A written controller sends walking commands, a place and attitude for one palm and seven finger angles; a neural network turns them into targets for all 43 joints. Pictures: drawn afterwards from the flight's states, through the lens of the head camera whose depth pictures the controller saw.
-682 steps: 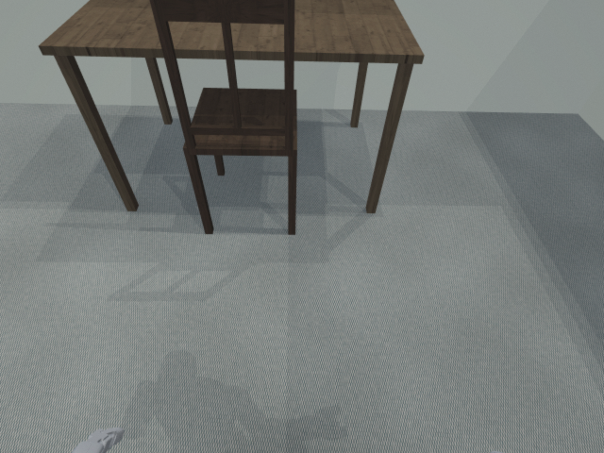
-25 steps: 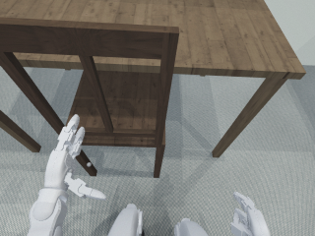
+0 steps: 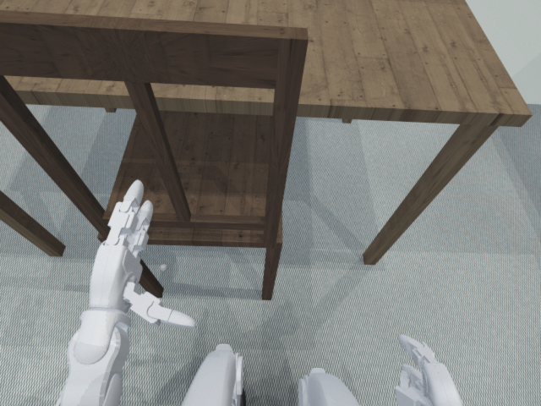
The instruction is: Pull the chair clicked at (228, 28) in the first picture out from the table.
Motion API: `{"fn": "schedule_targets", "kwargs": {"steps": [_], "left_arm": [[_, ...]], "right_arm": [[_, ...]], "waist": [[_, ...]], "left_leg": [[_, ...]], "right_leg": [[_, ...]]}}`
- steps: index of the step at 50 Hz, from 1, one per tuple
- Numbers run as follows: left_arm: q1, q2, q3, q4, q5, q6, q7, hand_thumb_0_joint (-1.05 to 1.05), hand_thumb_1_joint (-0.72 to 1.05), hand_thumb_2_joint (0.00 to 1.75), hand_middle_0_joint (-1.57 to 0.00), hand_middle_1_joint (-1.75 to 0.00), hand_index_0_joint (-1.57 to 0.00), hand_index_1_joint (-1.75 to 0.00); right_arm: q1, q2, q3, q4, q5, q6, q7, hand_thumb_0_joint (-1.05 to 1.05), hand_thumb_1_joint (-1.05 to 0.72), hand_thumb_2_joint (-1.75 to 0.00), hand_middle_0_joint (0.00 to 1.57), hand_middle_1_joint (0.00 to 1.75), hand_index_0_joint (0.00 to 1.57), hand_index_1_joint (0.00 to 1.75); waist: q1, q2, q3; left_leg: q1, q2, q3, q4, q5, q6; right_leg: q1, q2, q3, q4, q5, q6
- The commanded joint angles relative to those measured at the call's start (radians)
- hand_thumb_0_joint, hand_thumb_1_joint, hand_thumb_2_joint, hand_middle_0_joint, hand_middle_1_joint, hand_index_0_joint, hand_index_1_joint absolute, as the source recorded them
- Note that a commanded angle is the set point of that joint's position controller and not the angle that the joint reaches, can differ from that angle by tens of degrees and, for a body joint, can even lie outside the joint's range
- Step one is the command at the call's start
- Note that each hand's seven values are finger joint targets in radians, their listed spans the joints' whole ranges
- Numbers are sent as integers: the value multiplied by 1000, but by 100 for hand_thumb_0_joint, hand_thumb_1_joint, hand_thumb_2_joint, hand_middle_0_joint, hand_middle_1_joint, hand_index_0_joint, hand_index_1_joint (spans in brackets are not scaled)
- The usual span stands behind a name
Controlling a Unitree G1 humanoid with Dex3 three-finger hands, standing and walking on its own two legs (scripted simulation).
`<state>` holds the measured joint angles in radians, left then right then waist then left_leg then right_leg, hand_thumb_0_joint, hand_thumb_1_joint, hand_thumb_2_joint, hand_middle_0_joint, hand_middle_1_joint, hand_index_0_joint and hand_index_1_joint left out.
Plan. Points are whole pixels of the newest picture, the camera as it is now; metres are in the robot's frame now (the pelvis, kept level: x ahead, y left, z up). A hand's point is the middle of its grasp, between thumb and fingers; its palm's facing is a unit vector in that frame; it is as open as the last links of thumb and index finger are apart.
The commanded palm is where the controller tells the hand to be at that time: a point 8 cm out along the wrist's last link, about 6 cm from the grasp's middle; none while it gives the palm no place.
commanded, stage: aim the fingers beside a spindle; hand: left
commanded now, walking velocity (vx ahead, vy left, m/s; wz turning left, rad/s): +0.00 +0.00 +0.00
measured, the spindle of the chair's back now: (167, 166) +0.45 +0.19 +0.05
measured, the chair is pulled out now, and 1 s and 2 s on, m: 0.00 0.00 0.00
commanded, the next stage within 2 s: none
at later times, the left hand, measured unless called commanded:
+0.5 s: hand (174, 277) +0.29 +0.15 +0.01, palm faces -0.01 -1.00 +0.01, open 16.9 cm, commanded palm +0.28 +0.21 +0.03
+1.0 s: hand (171, 264) +0.30 +0.15 +0.04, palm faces +0.00 -1.00 -0.05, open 16.9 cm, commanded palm +0.28 +0.21 +0.02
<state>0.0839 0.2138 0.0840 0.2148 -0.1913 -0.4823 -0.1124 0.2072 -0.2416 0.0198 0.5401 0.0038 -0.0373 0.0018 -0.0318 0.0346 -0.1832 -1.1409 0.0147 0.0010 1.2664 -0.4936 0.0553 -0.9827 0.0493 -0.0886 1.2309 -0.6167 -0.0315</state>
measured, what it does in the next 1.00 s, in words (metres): stands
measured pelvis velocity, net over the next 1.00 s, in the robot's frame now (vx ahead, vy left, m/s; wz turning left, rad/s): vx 0.00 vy -0.01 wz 0.00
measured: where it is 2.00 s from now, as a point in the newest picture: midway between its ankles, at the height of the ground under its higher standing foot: outside the picture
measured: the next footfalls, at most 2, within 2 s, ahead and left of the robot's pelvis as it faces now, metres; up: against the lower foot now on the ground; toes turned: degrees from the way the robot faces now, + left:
none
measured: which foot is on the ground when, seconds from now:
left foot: down 0.00-1.00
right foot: down 0.00-1.00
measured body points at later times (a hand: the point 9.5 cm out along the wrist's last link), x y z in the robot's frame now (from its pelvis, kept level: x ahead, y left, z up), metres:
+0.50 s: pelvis +0.00 +0.00 +0.00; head +0.10 +0.01 +0.44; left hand +0.28 +0.21 +0.01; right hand +0.17 -0.25 -0.10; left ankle +0.05 +0.08 -0.63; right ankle -0.01 -0.11 -0.63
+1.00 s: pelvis +0.00 -0.01 +0.00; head +0.09 +0.01 +0.44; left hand +0.29 +0.21 +0.04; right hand +0.16 -0.25 -0.10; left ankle +0.05 +0.08 -0.63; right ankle -0.01 -0.11 -0.63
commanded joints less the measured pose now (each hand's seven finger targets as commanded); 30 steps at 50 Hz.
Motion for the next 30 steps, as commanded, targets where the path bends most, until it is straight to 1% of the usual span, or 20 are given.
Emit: {"fn": "schedule_targets", "kwargs": {"steps": [1, 2, 3, 4, 5, 6, 7, 8, 9, 11, 12, 13, 14, 17, 19, 21, 24, 25, 26, 30], "left_arm": [[-111, 86, 42, -123, -7, -29, -10, 0, -50, 30, -6, -8, -6, -8], [-117, 74, 29, -126, -8, -22, -14, 0, -50, 30, -6, -8, -6, -8], [-131, 89, 43, -140, -11, -23, -13, 0, -50, 30, -6, -8, -6, -8], [-143, 76, 23, -159, -10, -23, -13, 0, -50, 30, -6, -8, -6, -8], [-152, 94, 41, -196, -15, -30, -7, 0, -50, 30, -6, -8, -6, -8], [-124, 124, 77, -218, -19, -37, 0, 0, -50, 30, -6, -8, -6, -8], [-113, 124, 71, -255, -17, -47, 5, 0, -50, 30, -6, -8, -6, -8], [-112, 151, 94, -275, -18, -55, 16, 0, -50, 30, -6, -8, -6, -8], [-115, 135, 78, -299, -14, -63, 23, 0, -50, 30, -6, -8, -6, -8], [-98, 130, 81, -270, -10, -65, 35, 0, -50, 30, -6, -8, -6, -8], [-101, 115, 69, -239, -5, -61, 35, 0, -50, 30, -6, -8, -6, -8], [-92, 112, 69, -210, -5, -57, 31, 0, -50, 30, -6, -8, -6, -8], [-77, 86, 48, -170, -5, -47, 22, 0, -50, 30, -6, -8, -6, -8], [-64, 65, 32, -83, -15, -18, -17, 0, -50, 30, -6, -8, -6, -8], [-116, 65, 19, -97, -19, -18, -38, 0, -50, 30, -6, -8, -6, -8], [-136, 70, 12, -175, -22, -34, -39, 0, -50, 30, -6, -8, -6, -8], [-172, 115, 35, -314, -18, -71, -3, 0, -50, 30, -6, -8, -6, -8], [-170, 142, 63, -327, -17, -81, 15, 0, -50, 30, -6, -8, -6, -8], [-158, 147, 70, -330, -8, -90, 30, 0, -50, 30, -6, -8, -6, -8], [-108, 138, 94, -176, 9, -60, 55, 0, -50, 30, -6, -8, -6, -8]], "right_arm": [[-6, -152, -66, -136, 6, -23, -6, 0, -90, -90, 20, 30, 20, 30], [-8, -152, -67, -142, 8, -20, -6, 0, -90, -90, 20, 30, 20, 30], [-2, -152, -68, -141, 9, -19, -6, 0, -90, -90, 20, 30, 20, 30], [-6, -151, -67, -146, 8, -19, -6, 0, -90, -90, 20, 30, 20, 30], [-2, -148, -69, -144, 6, -19, -6, 0, -90, -90, 20, 30, 20, 30], [0, -148, -71, -146, 6, -19, -7, 0, -90, -90, 20, 30, 20, 30], [-4, -144, -68, -155, 5, -19, -5, 0, -90, -90, 20, 30, 20, 30], [-2, -144, -68, -154, 4, -19, -5, 0, -90, -90, 20, 30, 20, 30], [-5, -138, -66, -155, 3, -19, -4, 0, -90, -90, 20, 30, 20, 30], [-5, -136, -66, -147, 2, -16, -2, 0, -90, -90, 20, 30, 20, 30], [-2, -136, -65, -139, 2, -14, -2, 0, -90, -90, 20, 30, 20, 30], [1, -139, -64, -136, 3, -13, -2, 0, -90, -90, 20, 30, 20, 30], [-2, -138, -64, -134, 4, -10, -1, 0, -90, -90, 20, 30, 20, 30], [-3, -149, -66, -139, 13, -4, -5, 0, -90, -90, 20, 30, 20, 30], [-4, -150, -66, -142, 17, -7, -9, 0, -90, -90, 20, 30, 20, 30], [-4, -148, -70, -153, 16, -14, -11, 0, -90, -90, 20, 30, 20, 30], [-3, -143, -69, -153, 7, -26, -13, 0, -90, -90, 20, 30, 20, 30], [-2, -142, -68, -147, 4, -28, -14, 0, -90, -90, 20, 30, 20, 30], [-2, -138, -66, -144, 2, -28, -13, 0, -90, -90, 20, 30, 20, 30], [-9, -138, -61, -129, 0, -13, -3, 0, -90, -90, 20, 30, 20, 30]], "waist": [[-16, 10, -289], [-18, 17, -294], [-15, 15, -313], [-15, 38, -326], [-12, 39, -353], [5, 47, -374], [10, 62, -383], [11, 59, -390], [9, 62, -395], [1, 50, -357], [-14, 29, -329], [-19, 17, -304], [-25, 0, -278], [-33, -47, -236], [-33, -33, -246], [-19, 30, -299], [-9, 85, -388], [-5, 75, -394], [-1, 88, -385], [-11, 25, -288]], "left_leg": [[356, 8, -79, -165, 204, -25], [364, 8, -78, -164, 208, -25], [370, 10, -80, -159, 227, -24], [385, 9, -78, -157, 236, -25], [401, 10, -79, -152, 256, -24], [416, 10, -75, -154, 284, -27], [430, 10, -75, -159, 300, -28], [435, 11, -78, -158, 322, -27], [446, 11, -76, -159, 333, -26], [420, 12, -74, -158, 315, -27], [406, 13, -74, -154, 297, -25], [383, 12, -76, -153, 282, -22], [358, 9, -71, -153, 253, -21], [288, 4, -62, -146, 176, -17], [295, 3, -64, -145, 170, -16], [357, 5, -70, -150, 201, -19], [452, 11, -83, -153, 275, -23], [458, 13, -85, -154, 290, -24], [462, 12, -83, -156, 303, -26], [355, 7, -75, -155, 221, -25]], "right_leg": [[19, -6, 47, -170, 239, 0], [15, -7, 48, -170, 243, 1], [24, -5, 48, -162, 258, -1], [18, -7, 49, -161, 264, 0], [30, -8, 52, -161, 283, 1], [51, -7, 55, -159, 306, -1], [61, -7, 53, -157, 316, -3], [68, -4, 52, -153, 330, -4], [69, -5, 52, -152, 339, -2], [59, -4, 52, -155, 328, 0], [42, -2, 50, -158, 317, 3], [34, 0, 50, -159, 307, 3], [34, -1, 52, -167, 294, 5], [32, -3, 62, -183, 247, 9], [29, -5, 64, -181, 237, 6], [24, -7, 60, -174, 245, 1], [25, -7, 54, -162, 276, -2], [32, -6, 56, -161, 286, -2], [30, -5, 53, -156, 291, -4], [22, -1, 54, -164, 249, 1]]}}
